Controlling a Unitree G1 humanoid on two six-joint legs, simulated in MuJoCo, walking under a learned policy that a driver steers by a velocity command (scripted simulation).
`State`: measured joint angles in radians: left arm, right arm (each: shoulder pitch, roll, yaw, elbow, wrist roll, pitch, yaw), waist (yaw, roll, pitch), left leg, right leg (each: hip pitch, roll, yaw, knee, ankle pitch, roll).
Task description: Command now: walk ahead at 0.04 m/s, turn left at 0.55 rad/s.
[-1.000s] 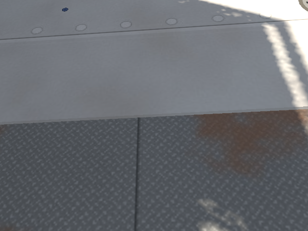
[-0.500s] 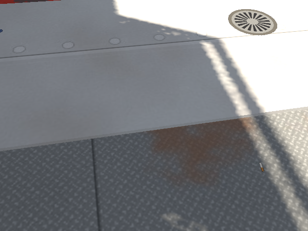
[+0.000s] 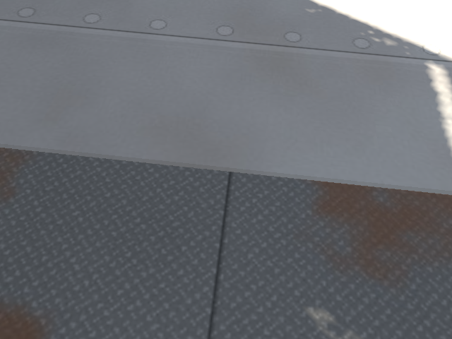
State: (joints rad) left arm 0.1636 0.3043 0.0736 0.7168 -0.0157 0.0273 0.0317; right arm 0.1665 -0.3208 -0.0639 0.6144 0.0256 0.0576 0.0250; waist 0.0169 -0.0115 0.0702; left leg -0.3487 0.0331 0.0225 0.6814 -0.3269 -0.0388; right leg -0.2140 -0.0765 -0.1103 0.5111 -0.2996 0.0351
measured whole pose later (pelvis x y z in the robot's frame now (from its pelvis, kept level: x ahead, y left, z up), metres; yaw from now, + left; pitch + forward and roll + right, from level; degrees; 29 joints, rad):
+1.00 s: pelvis +0.42 -0.02 +0.00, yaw -13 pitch +2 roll +0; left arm 0.39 0.30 0.06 0.76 -0.03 -0.04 0.02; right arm 0.04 -0.29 -0.02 0.61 0.00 -0.11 0.02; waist 0.09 0.04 0.04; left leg -0.57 0.01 -0.09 0.49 0.05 -0.04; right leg -0.03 0.10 0.20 0.37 -0.37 -0.07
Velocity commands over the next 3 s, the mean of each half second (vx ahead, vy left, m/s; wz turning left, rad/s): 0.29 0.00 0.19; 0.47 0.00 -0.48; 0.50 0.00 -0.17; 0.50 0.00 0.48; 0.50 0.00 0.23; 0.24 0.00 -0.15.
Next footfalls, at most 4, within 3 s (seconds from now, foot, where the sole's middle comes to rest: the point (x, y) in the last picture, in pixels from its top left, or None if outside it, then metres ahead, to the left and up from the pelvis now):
0.02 left None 0.05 0.12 -0.77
0.58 right None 0.32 -0.11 -0.77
1.06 left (215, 268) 0.65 0.05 -0.77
1.52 right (313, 231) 0.79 -0.27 -0.77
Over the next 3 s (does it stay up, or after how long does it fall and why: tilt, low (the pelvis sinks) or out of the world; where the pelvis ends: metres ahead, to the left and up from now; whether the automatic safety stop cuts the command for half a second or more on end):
stays up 1.42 -0.13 0.01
